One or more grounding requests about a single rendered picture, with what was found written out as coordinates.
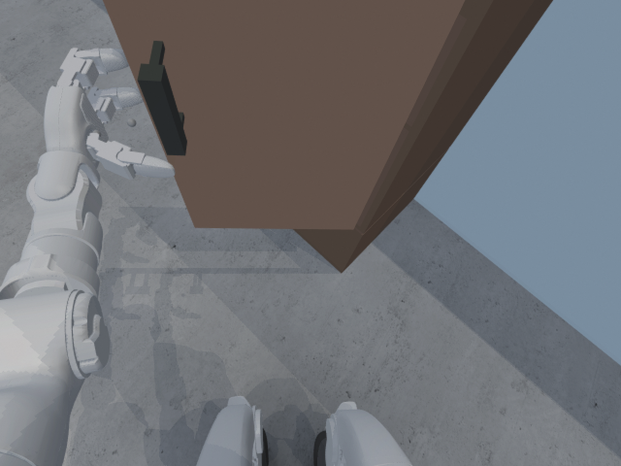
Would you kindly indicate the handle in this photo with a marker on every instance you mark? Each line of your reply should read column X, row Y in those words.
column 155, row 86

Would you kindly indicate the left robot forearm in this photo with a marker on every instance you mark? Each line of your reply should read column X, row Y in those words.
column 62, row 250

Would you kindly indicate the right robot thigh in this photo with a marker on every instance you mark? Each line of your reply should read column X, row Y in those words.
column 356, row 438

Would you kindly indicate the left robot upper arm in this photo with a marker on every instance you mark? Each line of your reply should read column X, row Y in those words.
column 49, row 344

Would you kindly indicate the cupboard door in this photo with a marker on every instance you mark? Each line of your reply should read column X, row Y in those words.
column 291, row 107

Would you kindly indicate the right robot shin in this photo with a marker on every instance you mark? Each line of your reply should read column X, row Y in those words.
column 343, row 406

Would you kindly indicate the left robot hand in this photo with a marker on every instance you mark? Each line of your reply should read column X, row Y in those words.
column 71, row 116

